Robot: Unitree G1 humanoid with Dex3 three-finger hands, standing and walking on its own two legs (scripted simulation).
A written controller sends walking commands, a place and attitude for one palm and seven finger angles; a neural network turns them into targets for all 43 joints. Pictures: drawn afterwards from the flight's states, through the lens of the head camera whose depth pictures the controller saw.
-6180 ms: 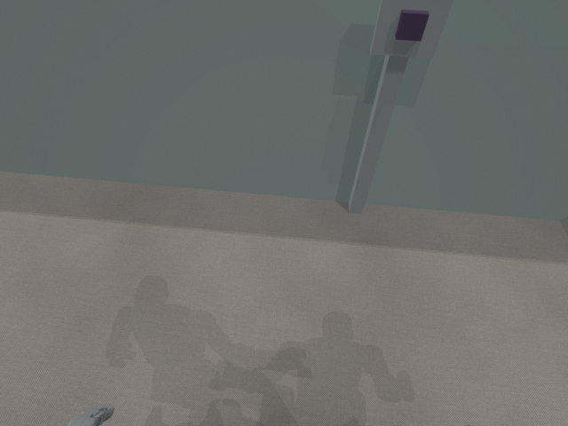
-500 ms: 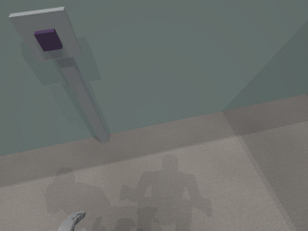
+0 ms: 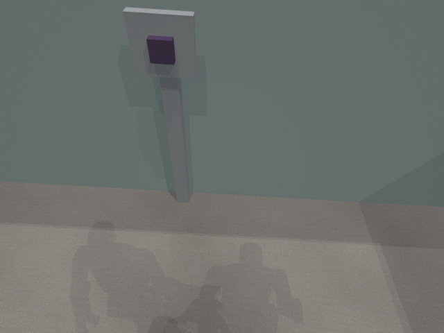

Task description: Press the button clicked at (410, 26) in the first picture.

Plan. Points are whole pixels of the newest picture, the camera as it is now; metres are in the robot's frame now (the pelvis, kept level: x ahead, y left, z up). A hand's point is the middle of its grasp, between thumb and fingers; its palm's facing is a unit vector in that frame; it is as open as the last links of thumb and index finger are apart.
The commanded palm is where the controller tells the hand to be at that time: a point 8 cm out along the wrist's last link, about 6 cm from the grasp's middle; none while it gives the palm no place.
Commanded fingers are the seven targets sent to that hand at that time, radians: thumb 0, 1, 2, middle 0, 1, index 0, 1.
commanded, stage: take the last steps up to it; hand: left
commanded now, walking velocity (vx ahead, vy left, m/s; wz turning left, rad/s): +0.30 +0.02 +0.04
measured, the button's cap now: (161, 49) +0.80 +0.26 +0.10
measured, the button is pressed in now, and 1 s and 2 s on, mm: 0 0 0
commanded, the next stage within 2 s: come to a stop and stand still in 0.76 s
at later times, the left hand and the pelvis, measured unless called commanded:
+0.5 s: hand (165, 284) +0.24 +0.15 -0.16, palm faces +0.03 -0.98 -0.19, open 7.4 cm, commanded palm none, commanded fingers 0.00 0.90 0.90 -0.20 -0.30 -0.20 -0.30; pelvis +0.14 -0.03 +0.00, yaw +1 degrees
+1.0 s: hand (142, 291) +0.23 +0.20 -0.18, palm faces +0.09 -0.99 -0.13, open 7.4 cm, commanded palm none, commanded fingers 0.00 0.90 0.90 -0.20 -0.30 -0.20 -0.30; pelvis +0.28 +0.04 +0.01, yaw +0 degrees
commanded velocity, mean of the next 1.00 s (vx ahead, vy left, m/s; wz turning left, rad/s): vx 0.15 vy -0.02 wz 0.02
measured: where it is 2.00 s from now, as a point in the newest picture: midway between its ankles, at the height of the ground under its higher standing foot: outside the picture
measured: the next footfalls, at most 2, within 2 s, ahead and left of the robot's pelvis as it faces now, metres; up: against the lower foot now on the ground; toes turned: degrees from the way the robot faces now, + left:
right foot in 0.40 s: +0.24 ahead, -0.13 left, +0.00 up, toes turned -8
left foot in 0.86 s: +0.36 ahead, +0.13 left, +0.00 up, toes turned +10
